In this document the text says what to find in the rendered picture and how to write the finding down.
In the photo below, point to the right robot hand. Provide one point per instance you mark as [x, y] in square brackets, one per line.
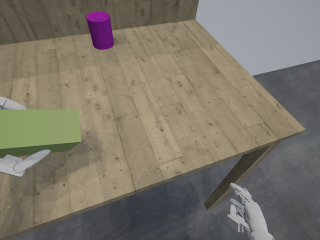
[250, 217]

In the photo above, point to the right robot forearm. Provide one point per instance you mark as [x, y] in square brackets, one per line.
[261, 235]

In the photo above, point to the left robot hand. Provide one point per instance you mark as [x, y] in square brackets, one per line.
[12, 165]

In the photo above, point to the sponge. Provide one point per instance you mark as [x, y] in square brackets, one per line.
[25, 132]

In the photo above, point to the table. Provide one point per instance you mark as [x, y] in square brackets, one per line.
[165, 101]

